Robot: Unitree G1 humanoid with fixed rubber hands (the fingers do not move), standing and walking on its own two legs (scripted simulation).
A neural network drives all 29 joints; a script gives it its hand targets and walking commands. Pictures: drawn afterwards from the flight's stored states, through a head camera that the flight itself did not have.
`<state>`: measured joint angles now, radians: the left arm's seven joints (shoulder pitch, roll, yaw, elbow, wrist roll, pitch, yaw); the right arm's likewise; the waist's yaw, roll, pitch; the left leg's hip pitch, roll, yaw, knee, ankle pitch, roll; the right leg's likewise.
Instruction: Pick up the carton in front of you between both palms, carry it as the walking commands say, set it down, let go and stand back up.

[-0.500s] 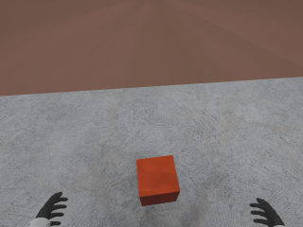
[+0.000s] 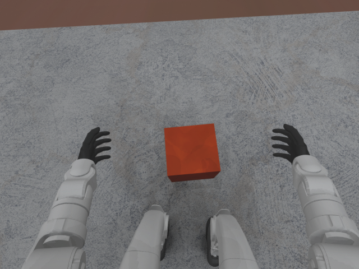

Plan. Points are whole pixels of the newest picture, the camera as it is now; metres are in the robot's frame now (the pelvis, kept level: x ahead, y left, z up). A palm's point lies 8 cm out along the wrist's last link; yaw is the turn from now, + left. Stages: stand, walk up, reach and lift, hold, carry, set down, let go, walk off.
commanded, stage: reach and lift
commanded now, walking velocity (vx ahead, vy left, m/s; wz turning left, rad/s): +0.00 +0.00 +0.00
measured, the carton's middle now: (190, 155) +0.45 +0.01 -0.57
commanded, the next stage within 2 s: none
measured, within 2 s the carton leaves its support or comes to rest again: neither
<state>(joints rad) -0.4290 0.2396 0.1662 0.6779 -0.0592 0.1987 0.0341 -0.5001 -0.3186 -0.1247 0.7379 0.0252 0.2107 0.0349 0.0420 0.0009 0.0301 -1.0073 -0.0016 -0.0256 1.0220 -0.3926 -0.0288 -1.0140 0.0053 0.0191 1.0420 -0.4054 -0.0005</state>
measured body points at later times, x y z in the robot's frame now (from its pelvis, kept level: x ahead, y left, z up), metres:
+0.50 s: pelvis -0.04 -0.01 -0.06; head +0.27 -0.02 +0.27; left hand +0.45 +0.20 -0.17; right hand +0.51 -0.19 -0.18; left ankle +0.05 +0.13 -0.66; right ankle +0.04 -0.12 -0.66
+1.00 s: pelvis -0.07 +0.00 -0.26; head +0.29 -0.01 +0.02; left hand +0.44 +0.21 -0.42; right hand +0.49 -0.18 -0.42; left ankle +0.05 +0.14 -0.66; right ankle +0.04 -0.12 -0.66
